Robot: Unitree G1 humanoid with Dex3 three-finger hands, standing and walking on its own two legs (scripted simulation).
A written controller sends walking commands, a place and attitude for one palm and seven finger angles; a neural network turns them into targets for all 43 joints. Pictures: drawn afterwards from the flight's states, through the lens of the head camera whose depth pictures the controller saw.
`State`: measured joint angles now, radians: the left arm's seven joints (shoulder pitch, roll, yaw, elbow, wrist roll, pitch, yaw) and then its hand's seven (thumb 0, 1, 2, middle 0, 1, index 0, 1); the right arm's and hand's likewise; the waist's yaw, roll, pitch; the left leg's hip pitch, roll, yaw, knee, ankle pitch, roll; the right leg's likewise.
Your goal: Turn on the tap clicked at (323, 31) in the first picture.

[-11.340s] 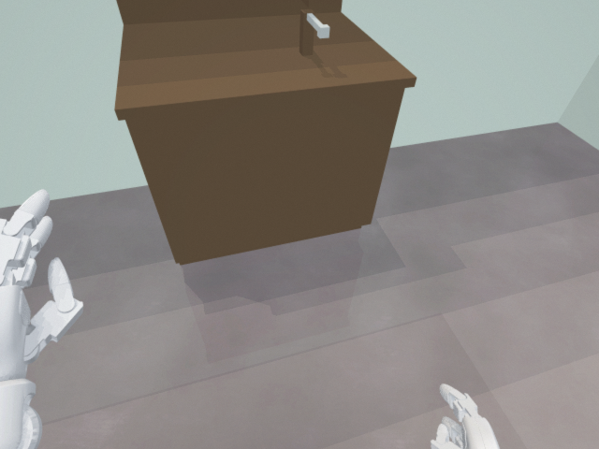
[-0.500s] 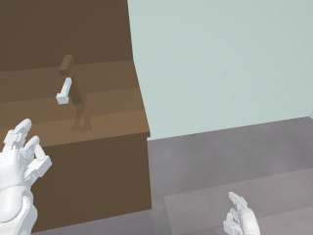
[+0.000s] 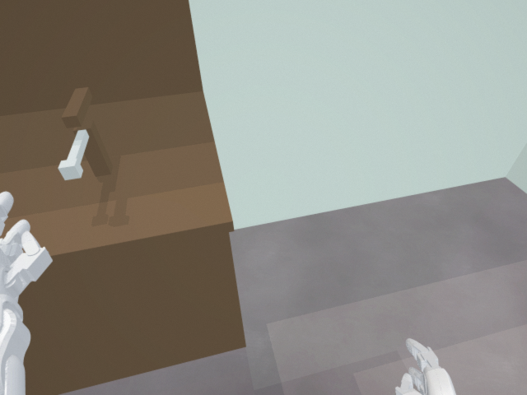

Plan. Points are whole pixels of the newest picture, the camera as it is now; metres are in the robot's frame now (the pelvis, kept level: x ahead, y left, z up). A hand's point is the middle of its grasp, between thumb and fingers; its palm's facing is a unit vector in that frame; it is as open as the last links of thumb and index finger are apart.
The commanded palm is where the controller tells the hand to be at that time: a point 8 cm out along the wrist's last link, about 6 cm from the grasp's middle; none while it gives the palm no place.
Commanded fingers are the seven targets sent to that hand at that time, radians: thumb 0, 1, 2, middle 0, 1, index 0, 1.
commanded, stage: reach beside the lever's end, fingers flat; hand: left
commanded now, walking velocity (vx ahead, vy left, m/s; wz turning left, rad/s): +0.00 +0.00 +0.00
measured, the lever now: (71, 169) +0.43 +0.42 +0.13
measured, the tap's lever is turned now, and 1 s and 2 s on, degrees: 0 0 0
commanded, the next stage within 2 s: push the lever round in 1.46 s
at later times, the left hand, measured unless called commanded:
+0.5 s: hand (50, 222) +0.30 +0.37 +0.13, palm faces +0.57 -0.82 -0.06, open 7.7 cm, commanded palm +0.26 +0.39 +0.13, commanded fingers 0.00 0.90 0.90 -0.16 -0.19 -0.16 -0.19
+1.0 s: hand (65, 199) +0.36 +0.39 +0.12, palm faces +0.57 -0.82 -0.07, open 7.8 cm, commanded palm +0.32 +0.42 +0.11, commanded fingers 0.00 0.90 0.90 -0.15 -0.15 -0.15 -0.15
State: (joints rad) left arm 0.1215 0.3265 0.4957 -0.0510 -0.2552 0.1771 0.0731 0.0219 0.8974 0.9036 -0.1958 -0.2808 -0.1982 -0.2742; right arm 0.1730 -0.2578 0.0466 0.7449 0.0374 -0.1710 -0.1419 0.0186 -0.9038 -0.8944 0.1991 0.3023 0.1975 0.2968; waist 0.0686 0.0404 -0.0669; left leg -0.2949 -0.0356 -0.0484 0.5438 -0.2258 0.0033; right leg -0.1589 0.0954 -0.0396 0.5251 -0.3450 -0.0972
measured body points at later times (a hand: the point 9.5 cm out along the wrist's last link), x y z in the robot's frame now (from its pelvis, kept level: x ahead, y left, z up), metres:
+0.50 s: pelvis -0.01 +0.02 +0.00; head -0.02 +0.01 +0.45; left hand +0.26 +0.41 +0.14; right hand +0.14 -0.23 -0.10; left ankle +0.04 +0.12 -0.73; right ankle -0.04 -0.05 -0.73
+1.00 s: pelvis -0.01 +0.04 -0.01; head +0.01 +0.05 +0.44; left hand +0.33 +0.43 +0.12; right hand +0.09 -0.22 -0.12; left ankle +0.04 +0.12 -0.73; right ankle -0.04 -0.05 -0.73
